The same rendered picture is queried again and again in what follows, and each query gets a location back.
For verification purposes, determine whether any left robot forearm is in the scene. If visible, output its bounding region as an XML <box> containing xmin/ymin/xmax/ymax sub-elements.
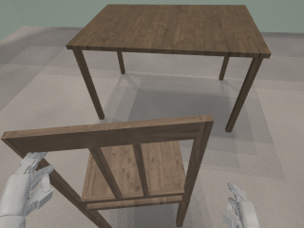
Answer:
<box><xmin>0</xmin><ymin>215</ymin><xmax>26</xmax><ymax>228</ymax></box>

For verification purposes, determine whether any chair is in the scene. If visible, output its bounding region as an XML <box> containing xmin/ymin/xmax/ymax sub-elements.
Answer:
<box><xmin>1</xmin><ymin>114</ymin><xmax>214</xmax><ymax>228</ymax></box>

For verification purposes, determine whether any robot right hand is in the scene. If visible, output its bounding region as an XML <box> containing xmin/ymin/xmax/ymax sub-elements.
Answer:
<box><xmin>222</xmin><ymin>181</ymin><xmax>260</xmax><ymax>228</ymax></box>

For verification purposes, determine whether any robot left hand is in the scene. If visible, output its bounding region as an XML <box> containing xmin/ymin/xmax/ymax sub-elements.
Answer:
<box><xmin>0</xmin><ymin>152</ymin><xmax>54</xmax><ymax>217</ymax></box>

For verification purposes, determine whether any table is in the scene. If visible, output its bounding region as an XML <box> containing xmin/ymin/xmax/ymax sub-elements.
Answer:
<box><xmin>66</xmin><ymin>4</ymin><xmax>272</xmax><ymax>133</ymax></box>

